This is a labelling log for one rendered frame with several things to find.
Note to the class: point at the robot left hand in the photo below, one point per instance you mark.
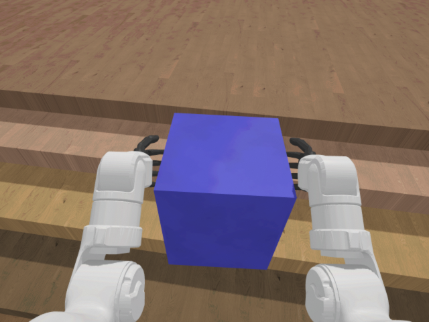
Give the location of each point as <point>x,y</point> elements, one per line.
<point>141,148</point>

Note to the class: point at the left robot forearm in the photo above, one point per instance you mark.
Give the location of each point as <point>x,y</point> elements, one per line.
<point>116,210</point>

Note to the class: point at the robot left upper arm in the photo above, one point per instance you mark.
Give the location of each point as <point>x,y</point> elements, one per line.
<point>103,291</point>

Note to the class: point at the robot right upper arm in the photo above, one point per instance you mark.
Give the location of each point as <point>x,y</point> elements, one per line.
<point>345,293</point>

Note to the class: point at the carton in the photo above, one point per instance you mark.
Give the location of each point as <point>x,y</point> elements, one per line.
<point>224,190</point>

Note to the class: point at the robot right hand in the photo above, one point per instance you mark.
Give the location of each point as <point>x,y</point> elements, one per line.
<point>307,151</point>

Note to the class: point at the right robot forearm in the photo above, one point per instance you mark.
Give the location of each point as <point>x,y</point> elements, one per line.
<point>335,201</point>

